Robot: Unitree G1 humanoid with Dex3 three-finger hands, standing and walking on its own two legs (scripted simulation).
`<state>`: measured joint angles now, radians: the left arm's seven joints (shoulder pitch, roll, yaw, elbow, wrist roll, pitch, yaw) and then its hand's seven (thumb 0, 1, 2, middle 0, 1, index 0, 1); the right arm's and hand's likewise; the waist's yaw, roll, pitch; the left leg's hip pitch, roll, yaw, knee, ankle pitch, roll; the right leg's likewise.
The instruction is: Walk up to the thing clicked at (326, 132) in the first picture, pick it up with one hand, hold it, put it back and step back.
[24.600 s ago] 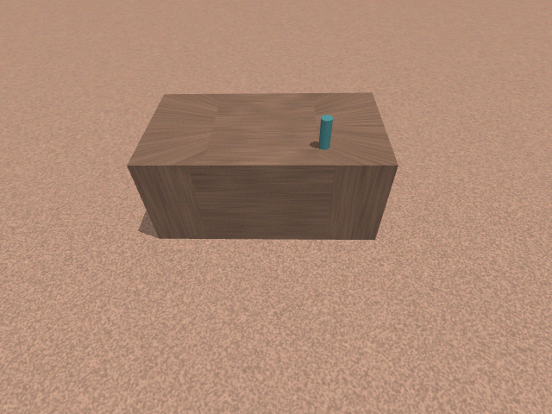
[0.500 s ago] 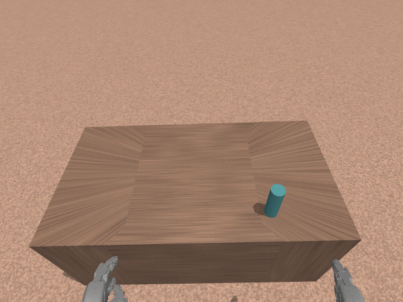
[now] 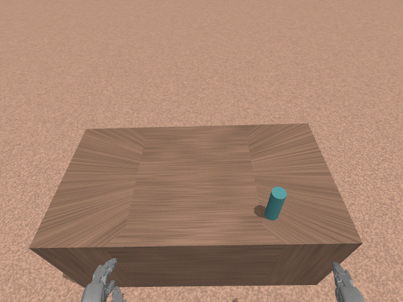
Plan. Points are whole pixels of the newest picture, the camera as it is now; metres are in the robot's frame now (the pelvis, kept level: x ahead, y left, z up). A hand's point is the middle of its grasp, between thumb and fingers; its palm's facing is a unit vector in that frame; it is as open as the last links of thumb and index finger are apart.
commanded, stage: home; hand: right
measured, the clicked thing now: (275, 204) +0.48 -0.19 -0.21
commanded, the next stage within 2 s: stand in 0.62 s
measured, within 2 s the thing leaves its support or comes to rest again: neither
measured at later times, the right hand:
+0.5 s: hand out of the picture +0.16 -0.18 -0.06, palm faces +0.11 +0.95 -0.28, open 17.6 cm
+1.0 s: hand out of the picture +0.13 -0.23 -0.11, palm faces -0.03 +0.93 -0.36, open 13.6 cm
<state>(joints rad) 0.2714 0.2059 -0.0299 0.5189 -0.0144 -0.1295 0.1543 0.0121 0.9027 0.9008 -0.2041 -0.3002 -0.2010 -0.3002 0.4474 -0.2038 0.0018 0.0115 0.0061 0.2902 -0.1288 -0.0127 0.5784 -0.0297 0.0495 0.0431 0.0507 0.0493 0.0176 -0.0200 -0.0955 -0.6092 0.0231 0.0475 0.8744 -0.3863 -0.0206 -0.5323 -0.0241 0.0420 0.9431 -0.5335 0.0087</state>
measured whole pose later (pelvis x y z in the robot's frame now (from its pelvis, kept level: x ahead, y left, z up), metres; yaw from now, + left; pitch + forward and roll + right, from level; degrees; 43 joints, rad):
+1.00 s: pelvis +0.00 +0.00 +0.01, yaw +0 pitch +2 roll +0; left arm 0.19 0.31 0.00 0.78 0.05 -0.02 0.03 0.01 0.90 0.90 -0.21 -0.30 -0.20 -0.30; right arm 0.26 -0.32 -0.03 0.61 -0.06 0.03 -0.02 -0.01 0.06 -0.52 0.17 0.24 0.18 0.25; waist 0.00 0.00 0.01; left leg -0.48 0.05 0.03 0.82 -0.37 -0.02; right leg -0.37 0.00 0.02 0.83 -0.48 0.00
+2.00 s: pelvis -0.01 +0.02 +0.06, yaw +0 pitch -4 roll +0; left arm 0.15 0.34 0.01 1.16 0.02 0.00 0.01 0.00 0.91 0.90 -0.20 -0.30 -0.20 -0.30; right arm 0.13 -0.32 -0.01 1.16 -0.02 -0.01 -0.01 0.00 -0.90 -0.90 0.20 0.30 0.20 0.30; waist 0.00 -0.01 0.06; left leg -0.17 0.02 0.04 0.37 -0.14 0.00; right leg -0.05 -0.02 0.03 0.34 -0.23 0.03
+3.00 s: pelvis +0.02 +0.02 +0.06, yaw +1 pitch -2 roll +0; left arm 0.13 0.34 0.00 1.13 0.01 -0.01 0.01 0.00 0.91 0.90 -0.20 -0.30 -0.20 -0.30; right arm 0.10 -0.34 -0.01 1.16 -0.01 -0.02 0.00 0.00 -0.90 -0.90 0.20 0.30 0.20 0.30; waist -0.01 -0.02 0.06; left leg -0.16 0.01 0.04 0.35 -0.17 0.01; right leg -0.03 -0.04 0.02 0.30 -0.24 0.04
